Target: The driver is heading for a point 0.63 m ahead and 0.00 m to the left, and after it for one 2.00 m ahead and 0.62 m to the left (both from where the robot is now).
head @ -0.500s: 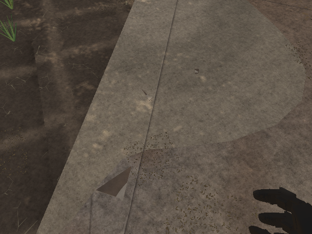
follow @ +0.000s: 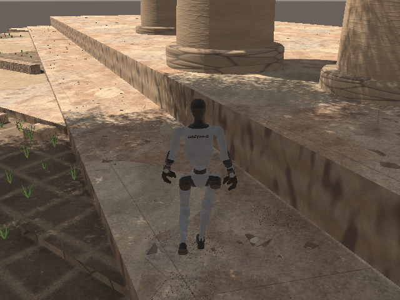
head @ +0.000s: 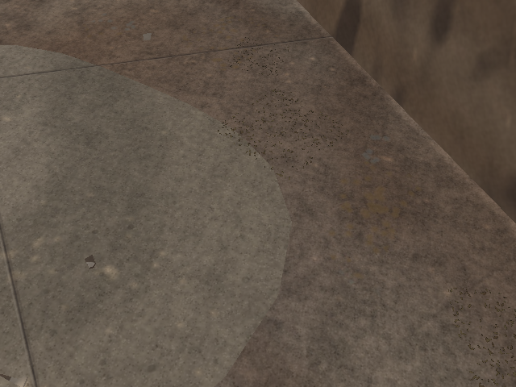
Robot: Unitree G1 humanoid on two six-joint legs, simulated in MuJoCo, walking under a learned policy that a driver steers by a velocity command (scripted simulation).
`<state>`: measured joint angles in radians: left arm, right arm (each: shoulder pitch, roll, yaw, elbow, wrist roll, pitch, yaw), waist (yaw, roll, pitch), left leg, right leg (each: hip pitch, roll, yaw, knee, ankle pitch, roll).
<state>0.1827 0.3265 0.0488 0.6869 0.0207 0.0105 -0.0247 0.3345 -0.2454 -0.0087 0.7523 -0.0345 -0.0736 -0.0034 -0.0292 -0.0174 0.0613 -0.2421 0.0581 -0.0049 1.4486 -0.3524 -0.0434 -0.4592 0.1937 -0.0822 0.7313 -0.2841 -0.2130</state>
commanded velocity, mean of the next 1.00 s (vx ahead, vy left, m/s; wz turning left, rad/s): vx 1.00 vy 0.00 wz -0.19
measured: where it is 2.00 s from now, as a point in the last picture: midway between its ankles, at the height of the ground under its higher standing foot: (251, 52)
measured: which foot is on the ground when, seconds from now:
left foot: up 0.00-0.28, down 0.30-0.72, up 0.74-1.00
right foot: down 0.00-0.32, up 0.34-0.72, down 0.74-1.00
